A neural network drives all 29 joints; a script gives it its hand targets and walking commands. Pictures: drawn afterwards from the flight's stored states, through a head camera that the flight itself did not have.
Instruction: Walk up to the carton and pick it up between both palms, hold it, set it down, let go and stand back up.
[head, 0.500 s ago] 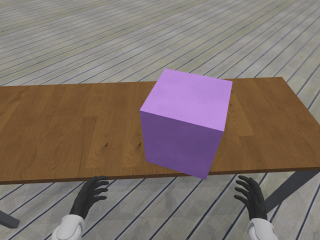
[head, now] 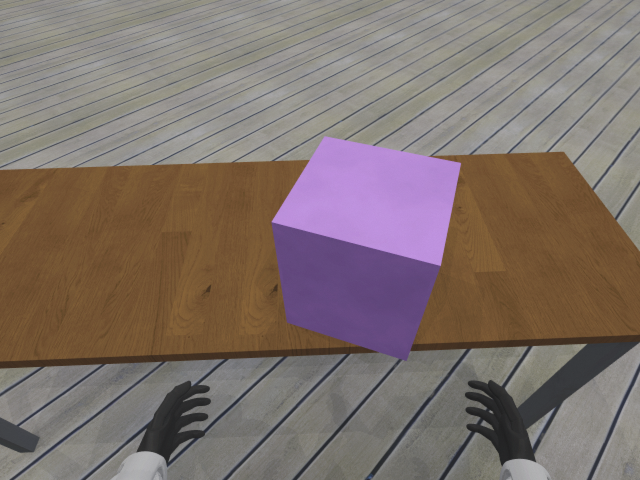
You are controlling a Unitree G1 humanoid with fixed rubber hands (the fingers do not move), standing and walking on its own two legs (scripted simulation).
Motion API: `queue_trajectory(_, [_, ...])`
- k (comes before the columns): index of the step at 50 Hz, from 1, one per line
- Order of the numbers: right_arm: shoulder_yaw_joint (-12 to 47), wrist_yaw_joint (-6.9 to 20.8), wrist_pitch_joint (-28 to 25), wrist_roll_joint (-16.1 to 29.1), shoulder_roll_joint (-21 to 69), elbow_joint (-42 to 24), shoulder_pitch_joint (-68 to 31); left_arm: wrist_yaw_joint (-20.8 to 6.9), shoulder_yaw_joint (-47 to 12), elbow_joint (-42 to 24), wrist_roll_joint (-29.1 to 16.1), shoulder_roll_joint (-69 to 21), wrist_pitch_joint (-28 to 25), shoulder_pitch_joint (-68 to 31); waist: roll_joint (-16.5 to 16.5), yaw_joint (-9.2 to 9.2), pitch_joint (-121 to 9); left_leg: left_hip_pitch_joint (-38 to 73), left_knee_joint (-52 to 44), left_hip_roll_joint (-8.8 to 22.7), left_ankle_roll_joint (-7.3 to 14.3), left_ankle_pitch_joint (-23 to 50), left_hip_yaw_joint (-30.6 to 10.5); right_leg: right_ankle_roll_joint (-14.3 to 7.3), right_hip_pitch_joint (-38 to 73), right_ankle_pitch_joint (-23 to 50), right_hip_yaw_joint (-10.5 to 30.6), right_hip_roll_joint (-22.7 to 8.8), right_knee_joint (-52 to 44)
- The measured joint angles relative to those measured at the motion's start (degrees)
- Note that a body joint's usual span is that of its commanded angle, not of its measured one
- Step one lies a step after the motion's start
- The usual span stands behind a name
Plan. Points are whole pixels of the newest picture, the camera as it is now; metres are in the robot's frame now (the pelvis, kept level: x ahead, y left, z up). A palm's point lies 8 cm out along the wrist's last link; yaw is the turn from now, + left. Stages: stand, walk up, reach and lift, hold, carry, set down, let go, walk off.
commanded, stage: set down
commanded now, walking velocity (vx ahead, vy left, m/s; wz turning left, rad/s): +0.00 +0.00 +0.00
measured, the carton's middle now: (366, 250) +0.45 -0.03 +0.00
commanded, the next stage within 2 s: let go in 0.38 s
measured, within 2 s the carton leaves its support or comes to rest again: neither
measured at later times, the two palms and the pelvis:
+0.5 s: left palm (169, 469) +0.15 +0.23 -0.08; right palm (528, 472) +0.15 -0.23 -0.08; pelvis +0.00 -0.01 +0.00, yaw +0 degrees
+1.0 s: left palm out of the picture +0.12 +0.23 -0.09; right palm out of the picture +0.12 -0.25 -0.10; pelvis -0.01 -0.01 +0.00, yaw +1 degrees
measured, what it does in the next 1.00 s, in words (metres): stands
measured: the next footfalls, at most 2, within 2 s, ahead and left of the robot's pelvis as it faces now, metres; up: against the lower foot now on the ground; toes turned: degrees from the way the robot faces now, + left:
none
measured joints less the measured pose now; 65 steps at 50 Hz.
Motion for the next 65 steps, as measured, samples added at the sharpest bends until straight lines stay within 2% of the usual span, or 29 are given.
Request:
queue_trajectory(17, [1.10,2.62,0.13,-2.14,-1.81,4.26,0.51,1.32,2.54,-0.48,4.70,-1.61,5.65,1.05,-0.58,-0.04,0.86,0.35,-1.30,0.34,-0.73,0.60,-0.48,-0.57,0.26,0.09,-0.46,0.42,-0.82])
queue_trajectory(25, [0.15,4.58,0.88,-4.11,-2.95,7.16,-0.73,3.00,2.45,0.50,6.22,-2.99,8.47,0.64,-0.65,-0.25,0.65,-0.42,-1.09,0.37,-0.82,0.76,-0.55,-0.80,-0.71,-0.03,-0.53,0.42,-0.14])
queue_trajectory(30, [-0.05,5.30,0.88,-4.22,-3.26,7.36,-1.14,3.81,2.46,0.15,6.85,-3.66,9.05,-0.02,-0.94,-0.23,0.75,-1.12,-0.81,0.41,-0.93,0.90,-0.65,-0.92,-1.52,-0.11,-0.64,0.42,0.44])
queue_trajectory(43, [0.02,5.57,0.37,-3.63,-3.92,7.63,-1.50,3.86,2.98,0.28,7.12,-3.68,9.40,-0.89,-1.36,-0.68,0.28,-1.80,-0.32,0.40,-0.97,1.14,-0.63,-1.05,-2.37,-0.02,-0.61,0.37,1.26])
queue_trajectory(51, [0.11,4.12,8.31,-3.68,-7.08,9.34,2.11,3.11,2.50,7.04,8.33,-3.37,0.69,3.68,0.83,-0.33,-4.29,-5.55,3.68,0.35,-0.36,-0.74,-1.44,-0.49,-4.95,-1.09,-1.35,0.09,3.40])
queue_trajectory(65, [1.29,4.52,9.93,-3.87,-8.74,12.23,7.68,3.18,1.78,13.50,7.85,-1.58,-0.45,10.30,2.02,-0.37,-3.90,-6.85,4.19,-0.84,0.59,0.45,-1.78,0.38,-6.06,-0.09,-1.70,-1.18,4.08])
